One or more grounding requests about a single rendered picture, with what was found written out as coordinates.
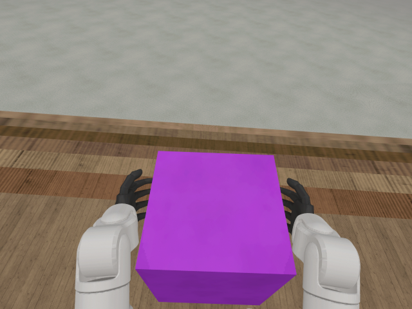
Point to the robot right hand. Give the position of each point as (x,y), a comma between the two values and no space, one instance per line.
(300,205)

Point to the carton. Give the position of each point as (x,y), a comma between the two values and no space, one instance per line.
(215,230)

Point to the right robot forearm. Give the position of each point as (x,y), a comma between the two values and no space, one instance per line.
(331,271)

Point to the robot left hand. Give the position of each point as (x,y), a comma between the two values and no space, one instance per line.
(128,195)

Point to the left robot forearm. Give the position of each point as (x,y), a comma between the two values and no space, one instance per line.
(103,266)

